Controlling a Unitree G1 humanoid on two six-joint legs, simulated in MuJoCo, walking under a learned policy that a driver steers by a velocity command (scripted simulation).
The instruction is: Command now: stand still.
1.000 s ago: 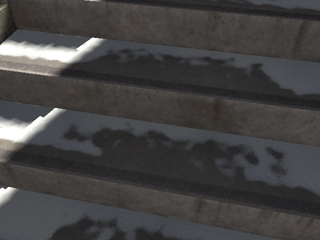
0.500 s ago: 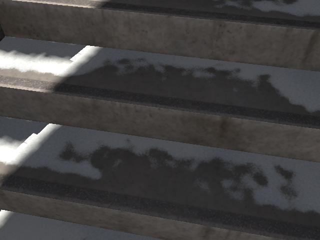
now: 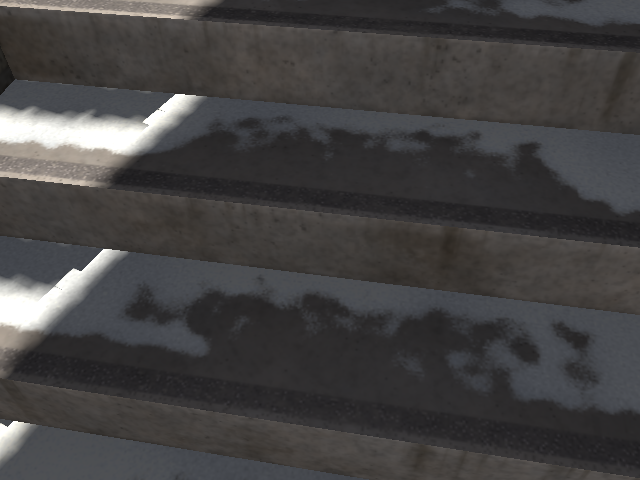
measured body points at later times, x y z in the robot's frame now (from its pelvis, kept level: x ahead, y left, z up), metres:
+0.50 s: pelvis -0.01 -0.01 +0.00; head -0.01 -0.02 +0.45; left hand -0.01 +0.20 -0.15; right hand +0.06 -0.23 -0.15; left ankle +0.03 +0.10 -0.73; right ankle -0.07 -0.12 -0.73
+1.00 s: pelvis -0.02 -0.01 +0.00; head -0.01 -0.02 +0.45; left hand -0.07 +0.17 -0.16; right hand +0.04 -0.24 -0.15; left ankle +0.03 +0.10 -0.73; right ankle -0.07 -0.12 -0.73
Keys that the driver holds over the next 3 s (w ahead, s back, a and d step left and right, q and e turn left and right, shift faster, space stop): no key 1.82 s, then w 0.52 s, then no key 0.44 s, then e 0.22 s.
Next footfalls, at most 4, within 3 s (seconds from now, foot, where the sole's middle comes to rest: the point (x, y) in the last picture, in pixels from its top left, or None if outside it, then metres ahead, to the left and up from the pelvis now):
2.20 left None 0.06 0.17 -0.76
2.50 right None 0.32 0.01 -0.59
2.90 left None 0.37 0.24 -0.59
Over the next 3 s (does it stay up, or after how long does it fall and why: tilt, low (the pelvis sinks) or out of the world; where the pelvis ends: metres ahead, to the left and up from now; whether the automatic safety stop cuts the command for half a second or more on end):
stays up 0.28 0.13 0.17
